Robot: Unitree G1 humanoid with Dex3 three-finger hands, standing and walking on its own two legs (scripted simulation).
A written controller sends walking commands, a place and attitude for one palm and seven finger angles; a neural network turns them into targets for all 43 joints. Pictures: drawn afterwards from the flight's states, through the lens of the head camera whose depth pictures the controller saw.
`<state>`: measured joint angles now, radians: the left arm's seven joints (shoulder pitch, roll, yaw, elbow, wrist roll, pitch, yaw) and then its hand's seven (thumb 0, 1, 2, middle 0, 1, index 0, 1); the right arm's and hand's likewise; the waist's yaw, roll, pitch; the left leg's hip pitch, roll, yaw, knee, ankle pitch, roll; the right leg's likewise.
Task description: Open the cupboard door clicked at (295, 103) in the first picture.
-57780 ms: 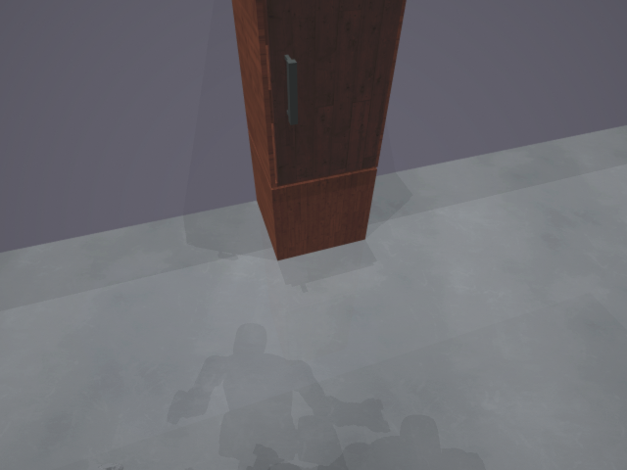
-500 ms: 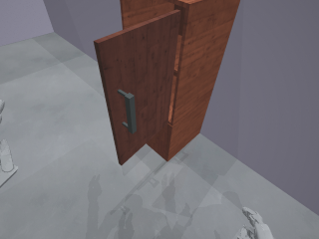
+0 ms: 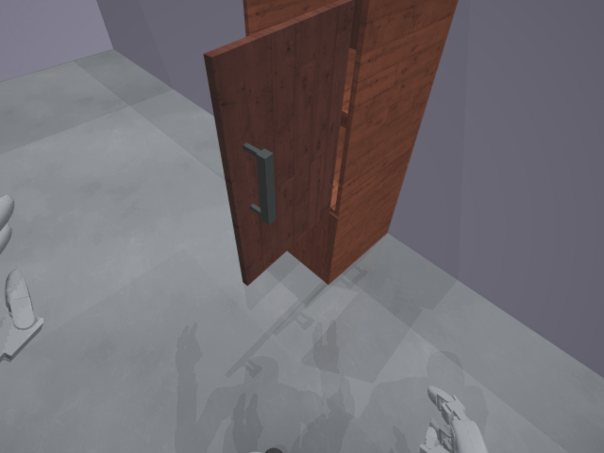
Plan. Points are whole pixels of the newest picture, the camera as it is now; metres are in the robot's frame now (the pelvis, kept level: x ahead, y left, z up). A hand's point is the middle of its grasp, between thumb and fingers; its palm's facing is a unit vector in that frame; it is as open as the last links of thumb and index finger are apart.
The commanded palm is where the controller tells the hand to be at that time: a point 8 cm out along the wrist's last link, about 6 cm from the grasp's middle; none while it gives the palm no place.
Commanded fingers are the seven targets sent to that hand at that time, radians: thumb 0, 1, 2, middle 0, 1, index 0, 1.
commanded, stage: stop stepping back and stand still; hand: left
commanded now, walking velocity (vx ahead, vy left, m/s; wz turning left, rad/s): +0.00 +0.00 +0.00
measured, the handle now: (259, 185) +0.59 +0.11 +0.00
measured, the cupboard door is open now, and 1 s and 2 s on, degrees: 95 95 95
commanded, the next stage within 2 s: let the arm hang, fingers relaxed in 0.50 s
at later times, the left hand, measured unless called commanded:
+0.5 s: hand (18, 337) +0.19 +0.27 +0.16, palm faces +0.37 -0.79 -0.50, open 7.4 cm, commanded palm +0.14 +0.31 +0.18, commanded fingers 0.00 0.90 0.90 -0.20 -0.30 -0.20 -0.30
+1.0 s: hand out of the picture -0.01 +0.19 -0.18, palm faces +0.03 -0.99 -0.17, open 7.0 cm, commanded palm none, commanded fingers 0.00 0.90 0.90 -0.20 -0.30 -0.20 -0.30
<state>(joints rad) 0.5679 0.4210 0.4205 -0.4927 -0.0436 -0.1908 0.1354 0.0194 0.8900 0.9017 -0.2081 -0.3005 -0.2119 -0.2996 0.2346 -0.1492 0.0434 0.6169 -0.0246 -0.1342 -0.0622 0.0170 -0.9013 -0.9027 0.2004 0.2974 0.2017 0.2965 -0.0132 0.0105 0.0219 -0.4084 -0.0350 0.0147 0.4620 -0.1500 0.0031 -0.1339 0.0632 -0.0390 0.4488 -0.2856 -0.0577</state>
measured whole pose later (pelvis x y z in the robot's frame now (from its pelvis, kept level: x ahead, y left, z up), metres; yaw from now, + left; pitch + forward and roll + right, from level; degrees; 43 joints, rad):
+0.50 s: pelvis -0.01 +0.01 +0.00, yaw -1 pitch +0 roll -2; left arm 0.61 0.42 0.41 -0.49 -0.04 -0.20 0.14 0.02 0.89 0.90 -0.21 -0.30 -0.22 -0.30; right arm 0.22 -0.20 0.02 0.62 -0.01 -0.13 -0.08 0.01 -0.90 -0.90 0.20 0.30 0.20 0.30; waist 0.00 0.01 0.01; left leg -0.33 -0.01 0.00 0.45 -0.13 0.03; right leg -0.15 0.06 -0.02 0.40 -0.26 -0.03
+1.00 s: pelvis -0.01 +0.00 +0.00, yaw +1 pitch -1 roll -1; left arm 0.28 0.20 0.01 1.04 0.01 0.02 0.01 0.00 0.99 0.90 -0.21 -0.30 -0.21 -0.30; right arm 0.25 -0.21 0.01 1.06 -0.03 0.03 -0.02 0.01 -0.91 -0.90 0.20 0.30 0.20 0.30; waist 0.00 -0.04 0.07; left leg -0.32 -0.02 -0.04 0.47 -0.13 0.02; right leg -0.14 0.05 -0.06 0.45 -0.29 -0.05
